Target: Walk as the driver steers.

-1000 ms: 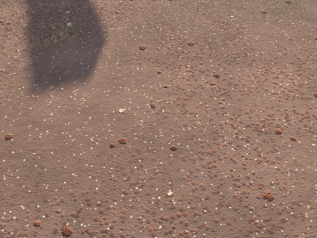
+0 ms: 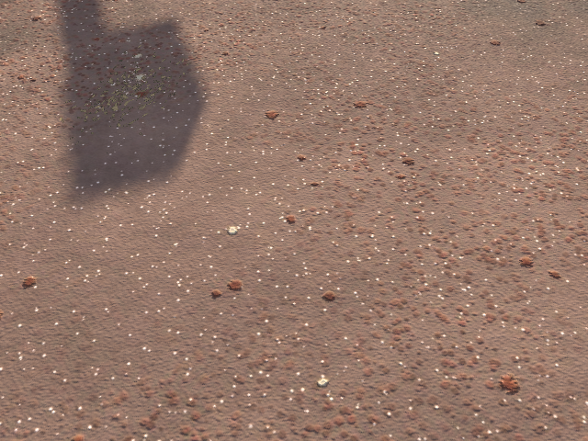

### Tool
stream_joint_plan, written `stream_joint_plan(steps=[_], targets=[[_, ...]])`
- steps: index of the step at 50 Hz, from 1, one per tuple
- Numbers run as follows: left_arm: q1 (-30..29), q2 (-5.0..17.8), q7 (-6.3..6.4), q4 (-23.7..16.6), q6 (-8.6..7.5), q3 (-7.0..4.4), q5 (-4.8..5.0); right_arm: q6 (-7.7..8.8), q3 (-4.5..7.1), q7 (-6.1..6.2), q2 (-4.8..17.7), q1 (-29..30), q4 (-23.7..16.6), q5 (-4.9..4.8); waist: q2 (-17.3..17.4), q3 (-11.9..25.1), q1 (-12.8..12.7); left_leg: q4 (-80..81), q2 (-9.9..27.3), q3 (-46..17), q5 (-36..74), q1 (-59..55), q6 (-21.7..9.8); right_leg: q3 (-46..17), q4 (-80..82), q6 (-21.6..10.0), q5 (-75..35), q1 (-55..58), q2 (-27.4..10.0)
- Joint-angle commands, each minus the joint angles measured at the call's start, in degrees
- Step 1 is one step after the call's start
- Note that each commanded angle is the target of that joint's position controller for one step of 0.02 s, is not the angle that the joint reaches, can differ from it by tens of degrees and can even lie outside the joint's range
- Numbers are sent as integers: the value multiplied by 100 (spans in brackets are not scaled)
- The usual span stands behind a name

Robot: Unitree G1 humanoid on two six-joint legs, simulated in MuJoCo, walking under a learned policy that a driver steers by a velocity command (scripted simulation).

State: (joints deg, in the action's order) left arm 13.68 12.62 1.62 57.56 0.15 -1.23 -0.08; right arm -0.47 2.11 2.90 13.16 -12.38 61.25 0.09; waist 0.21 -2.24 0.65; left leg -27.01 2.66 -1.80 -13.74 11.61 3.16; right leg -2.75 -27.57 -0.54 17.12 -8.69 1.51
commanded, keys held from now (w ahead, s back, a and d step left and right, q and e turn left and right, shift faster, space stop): no key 1.00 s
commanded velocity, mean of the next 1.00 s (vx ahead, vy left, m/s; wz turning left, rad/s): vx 0.00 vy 0.00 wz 0.00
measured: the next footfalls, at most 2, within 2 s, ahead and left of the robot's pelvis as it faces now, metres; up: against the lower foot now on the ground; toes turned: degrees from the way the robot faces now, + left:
right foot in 1.72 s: +0.43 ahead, -0.09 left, +0.00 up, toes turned -2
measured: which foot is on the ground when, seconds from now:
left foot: down 0.00-1.00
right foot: down 0.00-1.00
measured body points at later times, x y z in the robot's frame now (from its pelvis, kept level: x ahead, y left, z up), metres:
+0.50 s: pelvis +0.00 +0.01 +0.00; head +0.01 +0.01 +0.45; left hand +0.01 +0.25 -0.15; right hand +0.00 -0.24 -0.16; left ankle +0.01 +0.15 -0.74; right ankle -0.02 -0.12 -0.74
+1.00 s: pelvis +0.00 +0.01 +0.00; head +0.01 +0.01 +0.45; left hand -0.02 +0.25 -0.16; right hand -0.01 -0.22 -0.16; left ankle +0.01 +0.15 -0.74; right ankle -0.02 -0.12 -0.74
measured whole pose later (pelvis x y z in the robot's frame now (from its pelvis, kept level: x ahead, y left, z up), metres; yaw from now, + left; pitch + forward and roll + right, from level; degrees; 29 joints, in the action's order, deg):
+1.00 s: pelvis +0.00 +0.01 +0.00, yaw +1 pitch -1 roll +0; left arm 18.2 10.0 2.2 62.6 -0.1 0.0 0.2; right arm -0.3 0.7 2.9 10.2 -16.6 63.8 -0.2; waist 0.2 -2.2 0.2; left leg -28.8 1.6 -1.8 -14.2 13.7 2.0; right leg -2.4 -28.4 0.6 17.4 -10.1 0.3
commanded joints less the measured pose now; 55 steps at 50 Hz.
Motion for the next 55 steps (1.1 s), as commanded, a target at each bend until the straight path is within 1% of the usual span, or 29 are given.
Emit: stream_joint_plan(steps=[1,11,22,51,52,53,54,55], targets=[[184,596,24,-85,-44,-95,3,34,89,21,596,-188,-76,-1,-23,-18,-3,299,-56,108,807,-201,-92,-124,576,-72,-1029,-405,-190],[345,515,37,151,-39,-46,11,30,37,23,488,-342,90,-7,-14,-80,-20,296,-90,124,727,-135,-120,-64,585,-45,-904,-453,-164],[529,421,48,308,-38,-2,18,31,-10,21,386,-512,179,-13,-7,-133,-30,283,-121,129,663,-68,-151,-13,571,-19,-814,-507,-148],[928,227,79,454,-49,46,33,42,-68,17,211,-835,186,-28,-5,-213,-43,234,-171,120,592,45,-221,74,499,37,-711,-610,-137],[1042,161,85,516,-43,61,30,36,-86,20,135,-942,244,-23,-20,-71,-45,236,-240,195,69,-20,-228,127,538,23,-153,-555,-85],[1071,208,102,526,-27,38,62,24,-75,32,145,-955,254,-50,-59,-144,-53,119,-368,307,-767,77,-271,151,531,-48,754,-654,-20],[1045,339,124,483,-18,-6,95,24,-47,47,209,-947,230,-81,-135,-309,-63,-28,-460,379,-1728,322,-350,81,525,-173,1768,-849,-28],[1032,406,135,424,-31,-31,112,54,-35,51,237,-886,175,-86,-182,-573,-85,-107,-448,332,-2324,642,-436,-93,609,-305,2495,-1088,-139]])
